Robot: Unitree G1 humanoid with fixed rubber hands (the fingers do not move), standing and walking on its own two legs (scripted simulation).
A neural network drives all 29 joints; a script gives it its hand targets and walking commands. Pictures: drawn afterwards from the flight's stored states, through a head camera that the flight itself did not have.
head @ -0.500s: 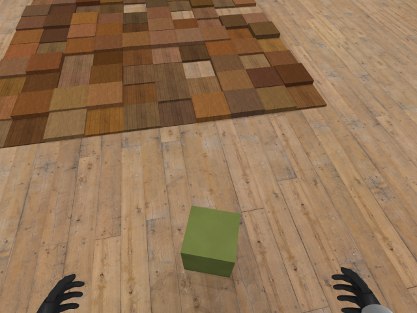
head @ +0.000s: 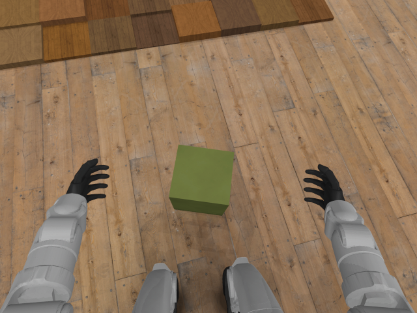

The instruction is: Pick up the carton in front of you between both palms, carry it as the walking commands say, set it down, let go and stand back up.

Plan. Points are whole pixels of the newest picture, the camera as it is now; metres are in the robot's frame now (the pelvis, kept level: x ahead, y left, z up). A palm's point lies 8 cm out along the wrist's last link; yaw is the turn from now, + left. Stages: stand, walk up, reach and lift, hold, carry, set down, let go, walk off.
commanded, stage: reach and lift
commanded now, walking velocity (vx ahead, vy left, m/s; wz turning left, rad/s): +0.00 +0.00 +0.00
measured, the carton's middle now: (201, 182) +0.50 -0.03 -0.58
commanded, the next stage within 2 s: none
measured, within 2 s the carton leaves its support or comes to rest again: neither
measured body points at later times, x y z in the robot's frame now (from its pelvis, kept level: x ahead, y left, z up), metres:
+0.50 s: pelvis -0.05 +0.01 -0.05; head +0.28 +0.01 +0.26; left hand +0.55 +0.17 -0.14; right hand +0.48 -0.23 -0.15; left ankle +0.04 +0.13 -0.67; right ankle +0.04 -0.13 -0.67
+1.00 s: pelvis -0.03 +0.01 -0.18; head +0.34 +0.01 +0.08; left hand +0.55 +0.15 -0.36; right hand +0.48 -0.22 -0.35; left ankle +0.04 +0.13 -0.67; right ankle +0.04 -0.13 -0.67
